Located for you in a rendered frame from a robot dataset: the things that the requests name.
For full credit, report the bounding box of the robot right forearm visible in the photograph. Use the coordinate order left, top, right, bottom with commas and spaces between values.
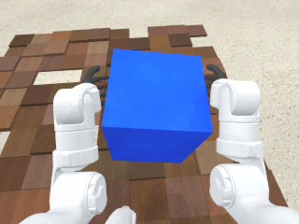
209, 78, 269, 196

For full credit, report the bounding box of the carton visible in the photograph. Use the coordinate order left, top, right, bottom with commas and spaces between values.
101, 49, 213, 163

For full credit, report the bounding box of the left robot thigh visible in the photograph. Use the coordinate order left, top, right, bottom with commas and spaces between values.
105, 207, 136, 224

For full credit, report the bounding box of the robot left upper arm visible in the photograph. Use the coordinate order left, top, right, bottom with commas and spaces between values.
19, 171, 107, 224

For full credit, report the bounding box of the robot left forearm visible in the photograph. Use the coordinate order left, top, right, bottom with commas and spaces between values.
50, 83, 102, 195

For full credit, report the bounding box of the robot right upper arm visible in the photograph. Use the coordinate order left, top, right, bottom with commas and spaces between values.
209, 163, 299, 224

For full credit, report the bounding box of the robot right hand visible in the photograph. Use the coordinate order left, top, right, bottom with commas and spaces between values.
204, 63, 226, 105

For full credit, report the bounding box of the robot left hand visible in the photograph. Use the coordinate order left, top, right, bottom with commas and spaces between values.
81, 65, 109, 106

